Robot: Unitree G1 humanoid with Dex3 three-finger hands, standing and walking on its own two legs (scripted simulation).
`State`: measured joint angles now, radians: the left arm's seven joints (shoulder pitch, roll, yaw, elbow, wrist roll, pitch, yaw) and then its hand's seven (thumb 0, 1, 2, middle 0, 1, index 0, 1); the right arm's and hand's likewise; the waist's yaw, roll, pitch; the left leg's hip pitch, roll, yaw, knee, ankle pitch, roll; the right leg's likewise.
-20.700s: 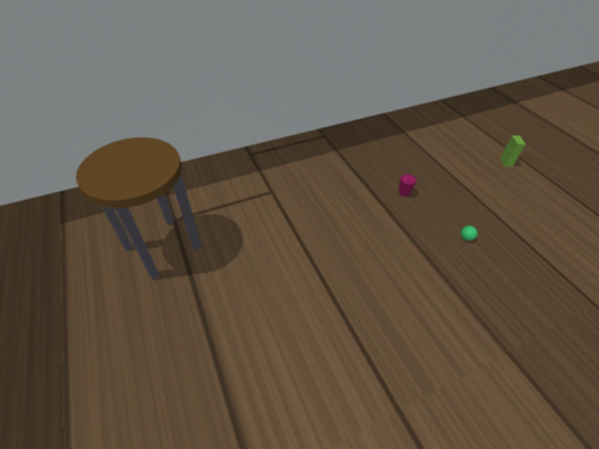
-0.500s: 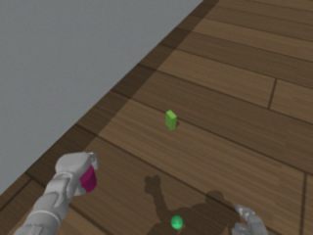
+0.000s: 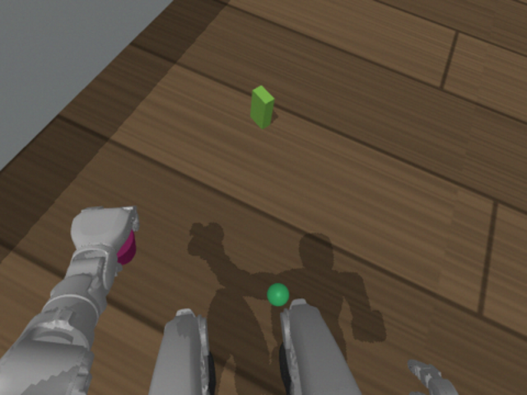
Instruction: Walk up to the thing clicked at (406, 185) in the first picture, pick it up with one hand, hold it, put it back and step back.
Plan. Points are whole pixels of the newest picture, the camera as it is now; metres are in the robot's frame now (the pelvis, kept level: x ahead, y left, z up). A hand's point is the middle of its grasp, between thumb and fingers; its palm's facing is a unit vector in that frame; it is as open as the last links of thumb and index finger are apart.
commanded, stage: crouch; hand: left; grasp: from above
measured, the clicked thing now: (116, 245) +0.39 +0.23 -0.17
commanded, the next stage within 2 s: lower in 1.16 s
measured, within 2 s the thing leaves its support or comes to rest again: neither
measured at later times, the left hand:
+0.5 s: hand (138, 264) +0.39 +0.23 -0.32, palm faces -0.44 -0.01 -0.90, open 9.3 cm
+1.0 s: hand (144, 266) +0.40 +0.23 -0.39, palm faces -0.46 -0.02 -0.89, open 9.3 cm
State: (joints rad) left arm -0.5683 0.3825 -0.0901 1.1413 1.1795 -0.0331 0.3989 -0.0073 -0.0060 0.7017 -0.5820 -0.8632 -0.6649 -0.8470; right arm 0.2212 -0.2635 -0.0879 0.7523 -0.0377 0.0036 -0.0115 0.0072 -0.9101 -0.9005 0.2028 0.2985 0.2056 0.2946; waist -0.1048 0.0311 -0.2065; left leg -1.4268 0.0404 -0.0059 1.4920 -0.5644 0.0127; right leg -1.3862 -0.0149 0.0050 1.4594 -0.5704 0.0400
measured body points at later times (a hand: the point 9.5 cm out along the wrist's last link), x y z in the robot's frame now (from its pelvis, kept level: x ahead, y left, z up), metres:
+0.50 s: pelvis -0.03 -0.01 -0.15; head +0.19 +0.03 +0.24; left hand +0.41 +0.23 -0.27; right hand +0.04 -0.29 -0.27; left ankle +0.06 +0.11 -0.57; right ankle +0.05 -0.15 -0.57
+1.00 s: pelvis -0.03 -0.01 -0.22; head +0.19 +0.03 +0.16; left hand +0.42 +0.23 -0.34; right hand +0.02 -0.29 -0.34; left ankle +0.06 +0.11 -0.57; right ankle +0.05 -0.15 -0.57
